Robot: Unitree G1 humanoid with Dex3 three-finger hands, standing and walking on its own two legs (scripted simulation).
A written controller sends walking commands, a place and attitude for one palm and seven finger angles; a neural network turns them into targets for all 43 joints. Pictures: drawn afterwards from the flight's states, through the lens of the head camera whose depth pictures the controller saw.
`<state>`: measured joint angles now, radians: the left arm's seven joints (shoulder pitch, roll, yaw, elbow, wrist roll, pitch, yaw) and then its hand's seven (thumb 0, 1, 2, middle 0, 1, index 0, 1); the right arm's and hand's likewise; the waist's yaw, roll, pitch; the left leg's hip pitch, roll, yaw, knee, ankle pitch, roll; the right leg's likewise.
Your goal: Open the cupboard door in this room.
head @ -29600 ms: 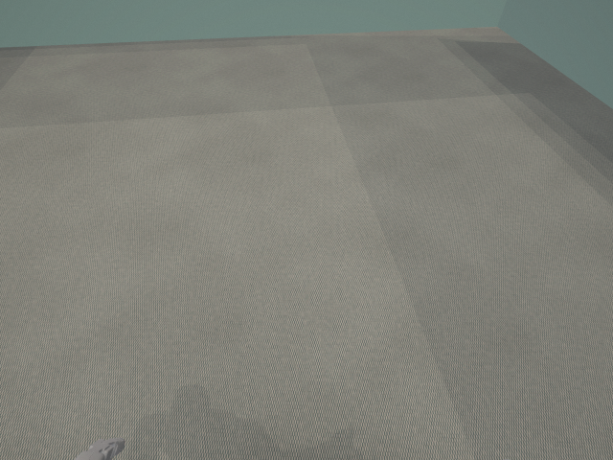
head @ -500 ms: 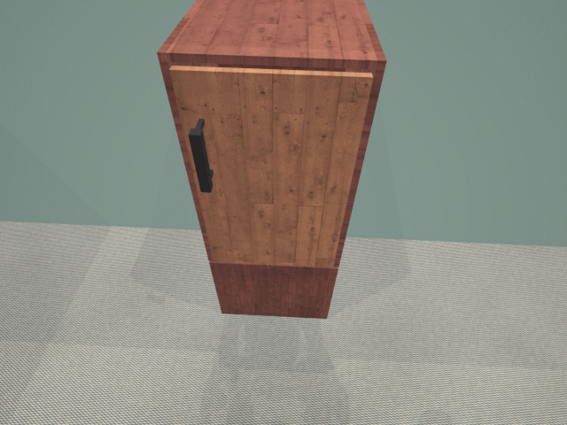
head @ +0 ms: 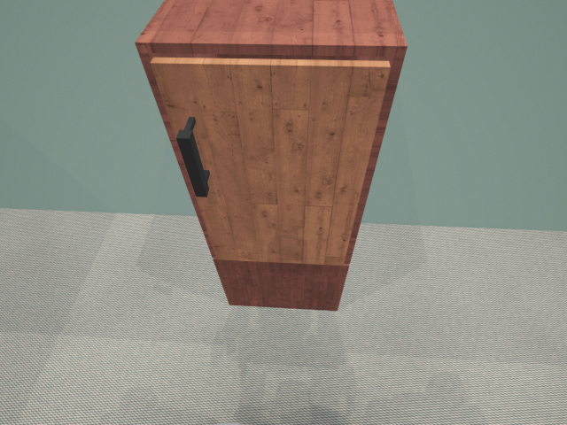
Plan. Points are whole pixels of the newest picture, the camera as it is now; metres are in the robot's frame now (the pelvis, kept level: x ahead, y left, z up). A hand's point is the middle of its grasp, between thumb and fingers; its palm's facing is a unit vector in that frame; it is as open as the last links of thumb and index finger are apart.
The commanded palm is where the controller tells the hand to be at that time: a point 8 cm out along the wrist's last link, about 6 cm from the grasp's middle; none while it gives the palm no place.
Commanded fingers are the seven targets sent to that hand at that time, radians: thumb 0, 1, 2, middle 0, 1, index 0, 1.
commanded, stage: come to a stop and stand still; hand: left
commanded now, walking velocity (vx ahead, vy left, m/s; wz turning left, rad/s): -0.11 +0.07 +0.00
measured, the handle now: (196, 158) +0.54 +0.20 +0.04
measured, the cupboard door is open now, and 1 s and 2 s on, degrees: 0 0 0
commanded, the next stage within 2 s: look again from close up in 0.92 s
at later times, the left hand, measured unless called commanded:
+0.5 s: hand out of the picture -0.06 +0.21 -0.17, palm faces +0.02 -0.98 -0.19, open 7.4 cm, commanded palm none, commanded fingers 0.00 0.90 0.90 -0.20 -0.30 -0.20 -0.30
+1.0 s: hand out of the picture -0.10 +0.16 -0.17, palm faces +0.02 -0.99 -0.13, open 7.4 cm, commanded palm none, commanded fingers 0.00 0.90 0.90 -0.20 -0.30 -0.20 -0.30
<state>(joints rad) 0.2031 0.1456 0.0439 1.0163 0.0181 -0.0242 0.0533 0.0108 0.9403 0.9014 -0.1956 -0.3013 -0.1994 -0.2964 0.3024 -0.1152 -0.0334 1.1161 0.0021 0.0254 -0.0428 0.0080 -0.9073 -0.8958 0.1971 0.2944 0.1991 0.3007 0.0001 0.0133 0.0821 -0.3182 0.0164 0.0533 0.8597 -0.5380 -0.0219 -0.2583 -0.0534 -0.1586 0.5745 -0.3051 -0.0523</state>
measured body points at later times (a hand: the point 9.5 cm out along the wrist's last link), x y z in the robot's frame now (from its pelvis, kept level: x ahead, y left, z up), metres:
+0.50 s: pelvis -0.05 +0.04 +0.00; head -0.04 +0.04 +0.45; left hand -0.06 +0.26 -0.16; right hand +0.01 -0.18 -0.15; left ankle +0.02 +0.12 -0.73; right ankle -0.11 -0.08 -0.74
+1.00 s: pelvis -0.06 +0.02 +0.01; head -0.06 +0.02 +0.46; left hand -0.10 +0.21 -0.16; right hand -0.12 -0.18 -0.16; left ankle +0.02 +0.12 -0.73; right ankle -0.11 -0.08 -0.73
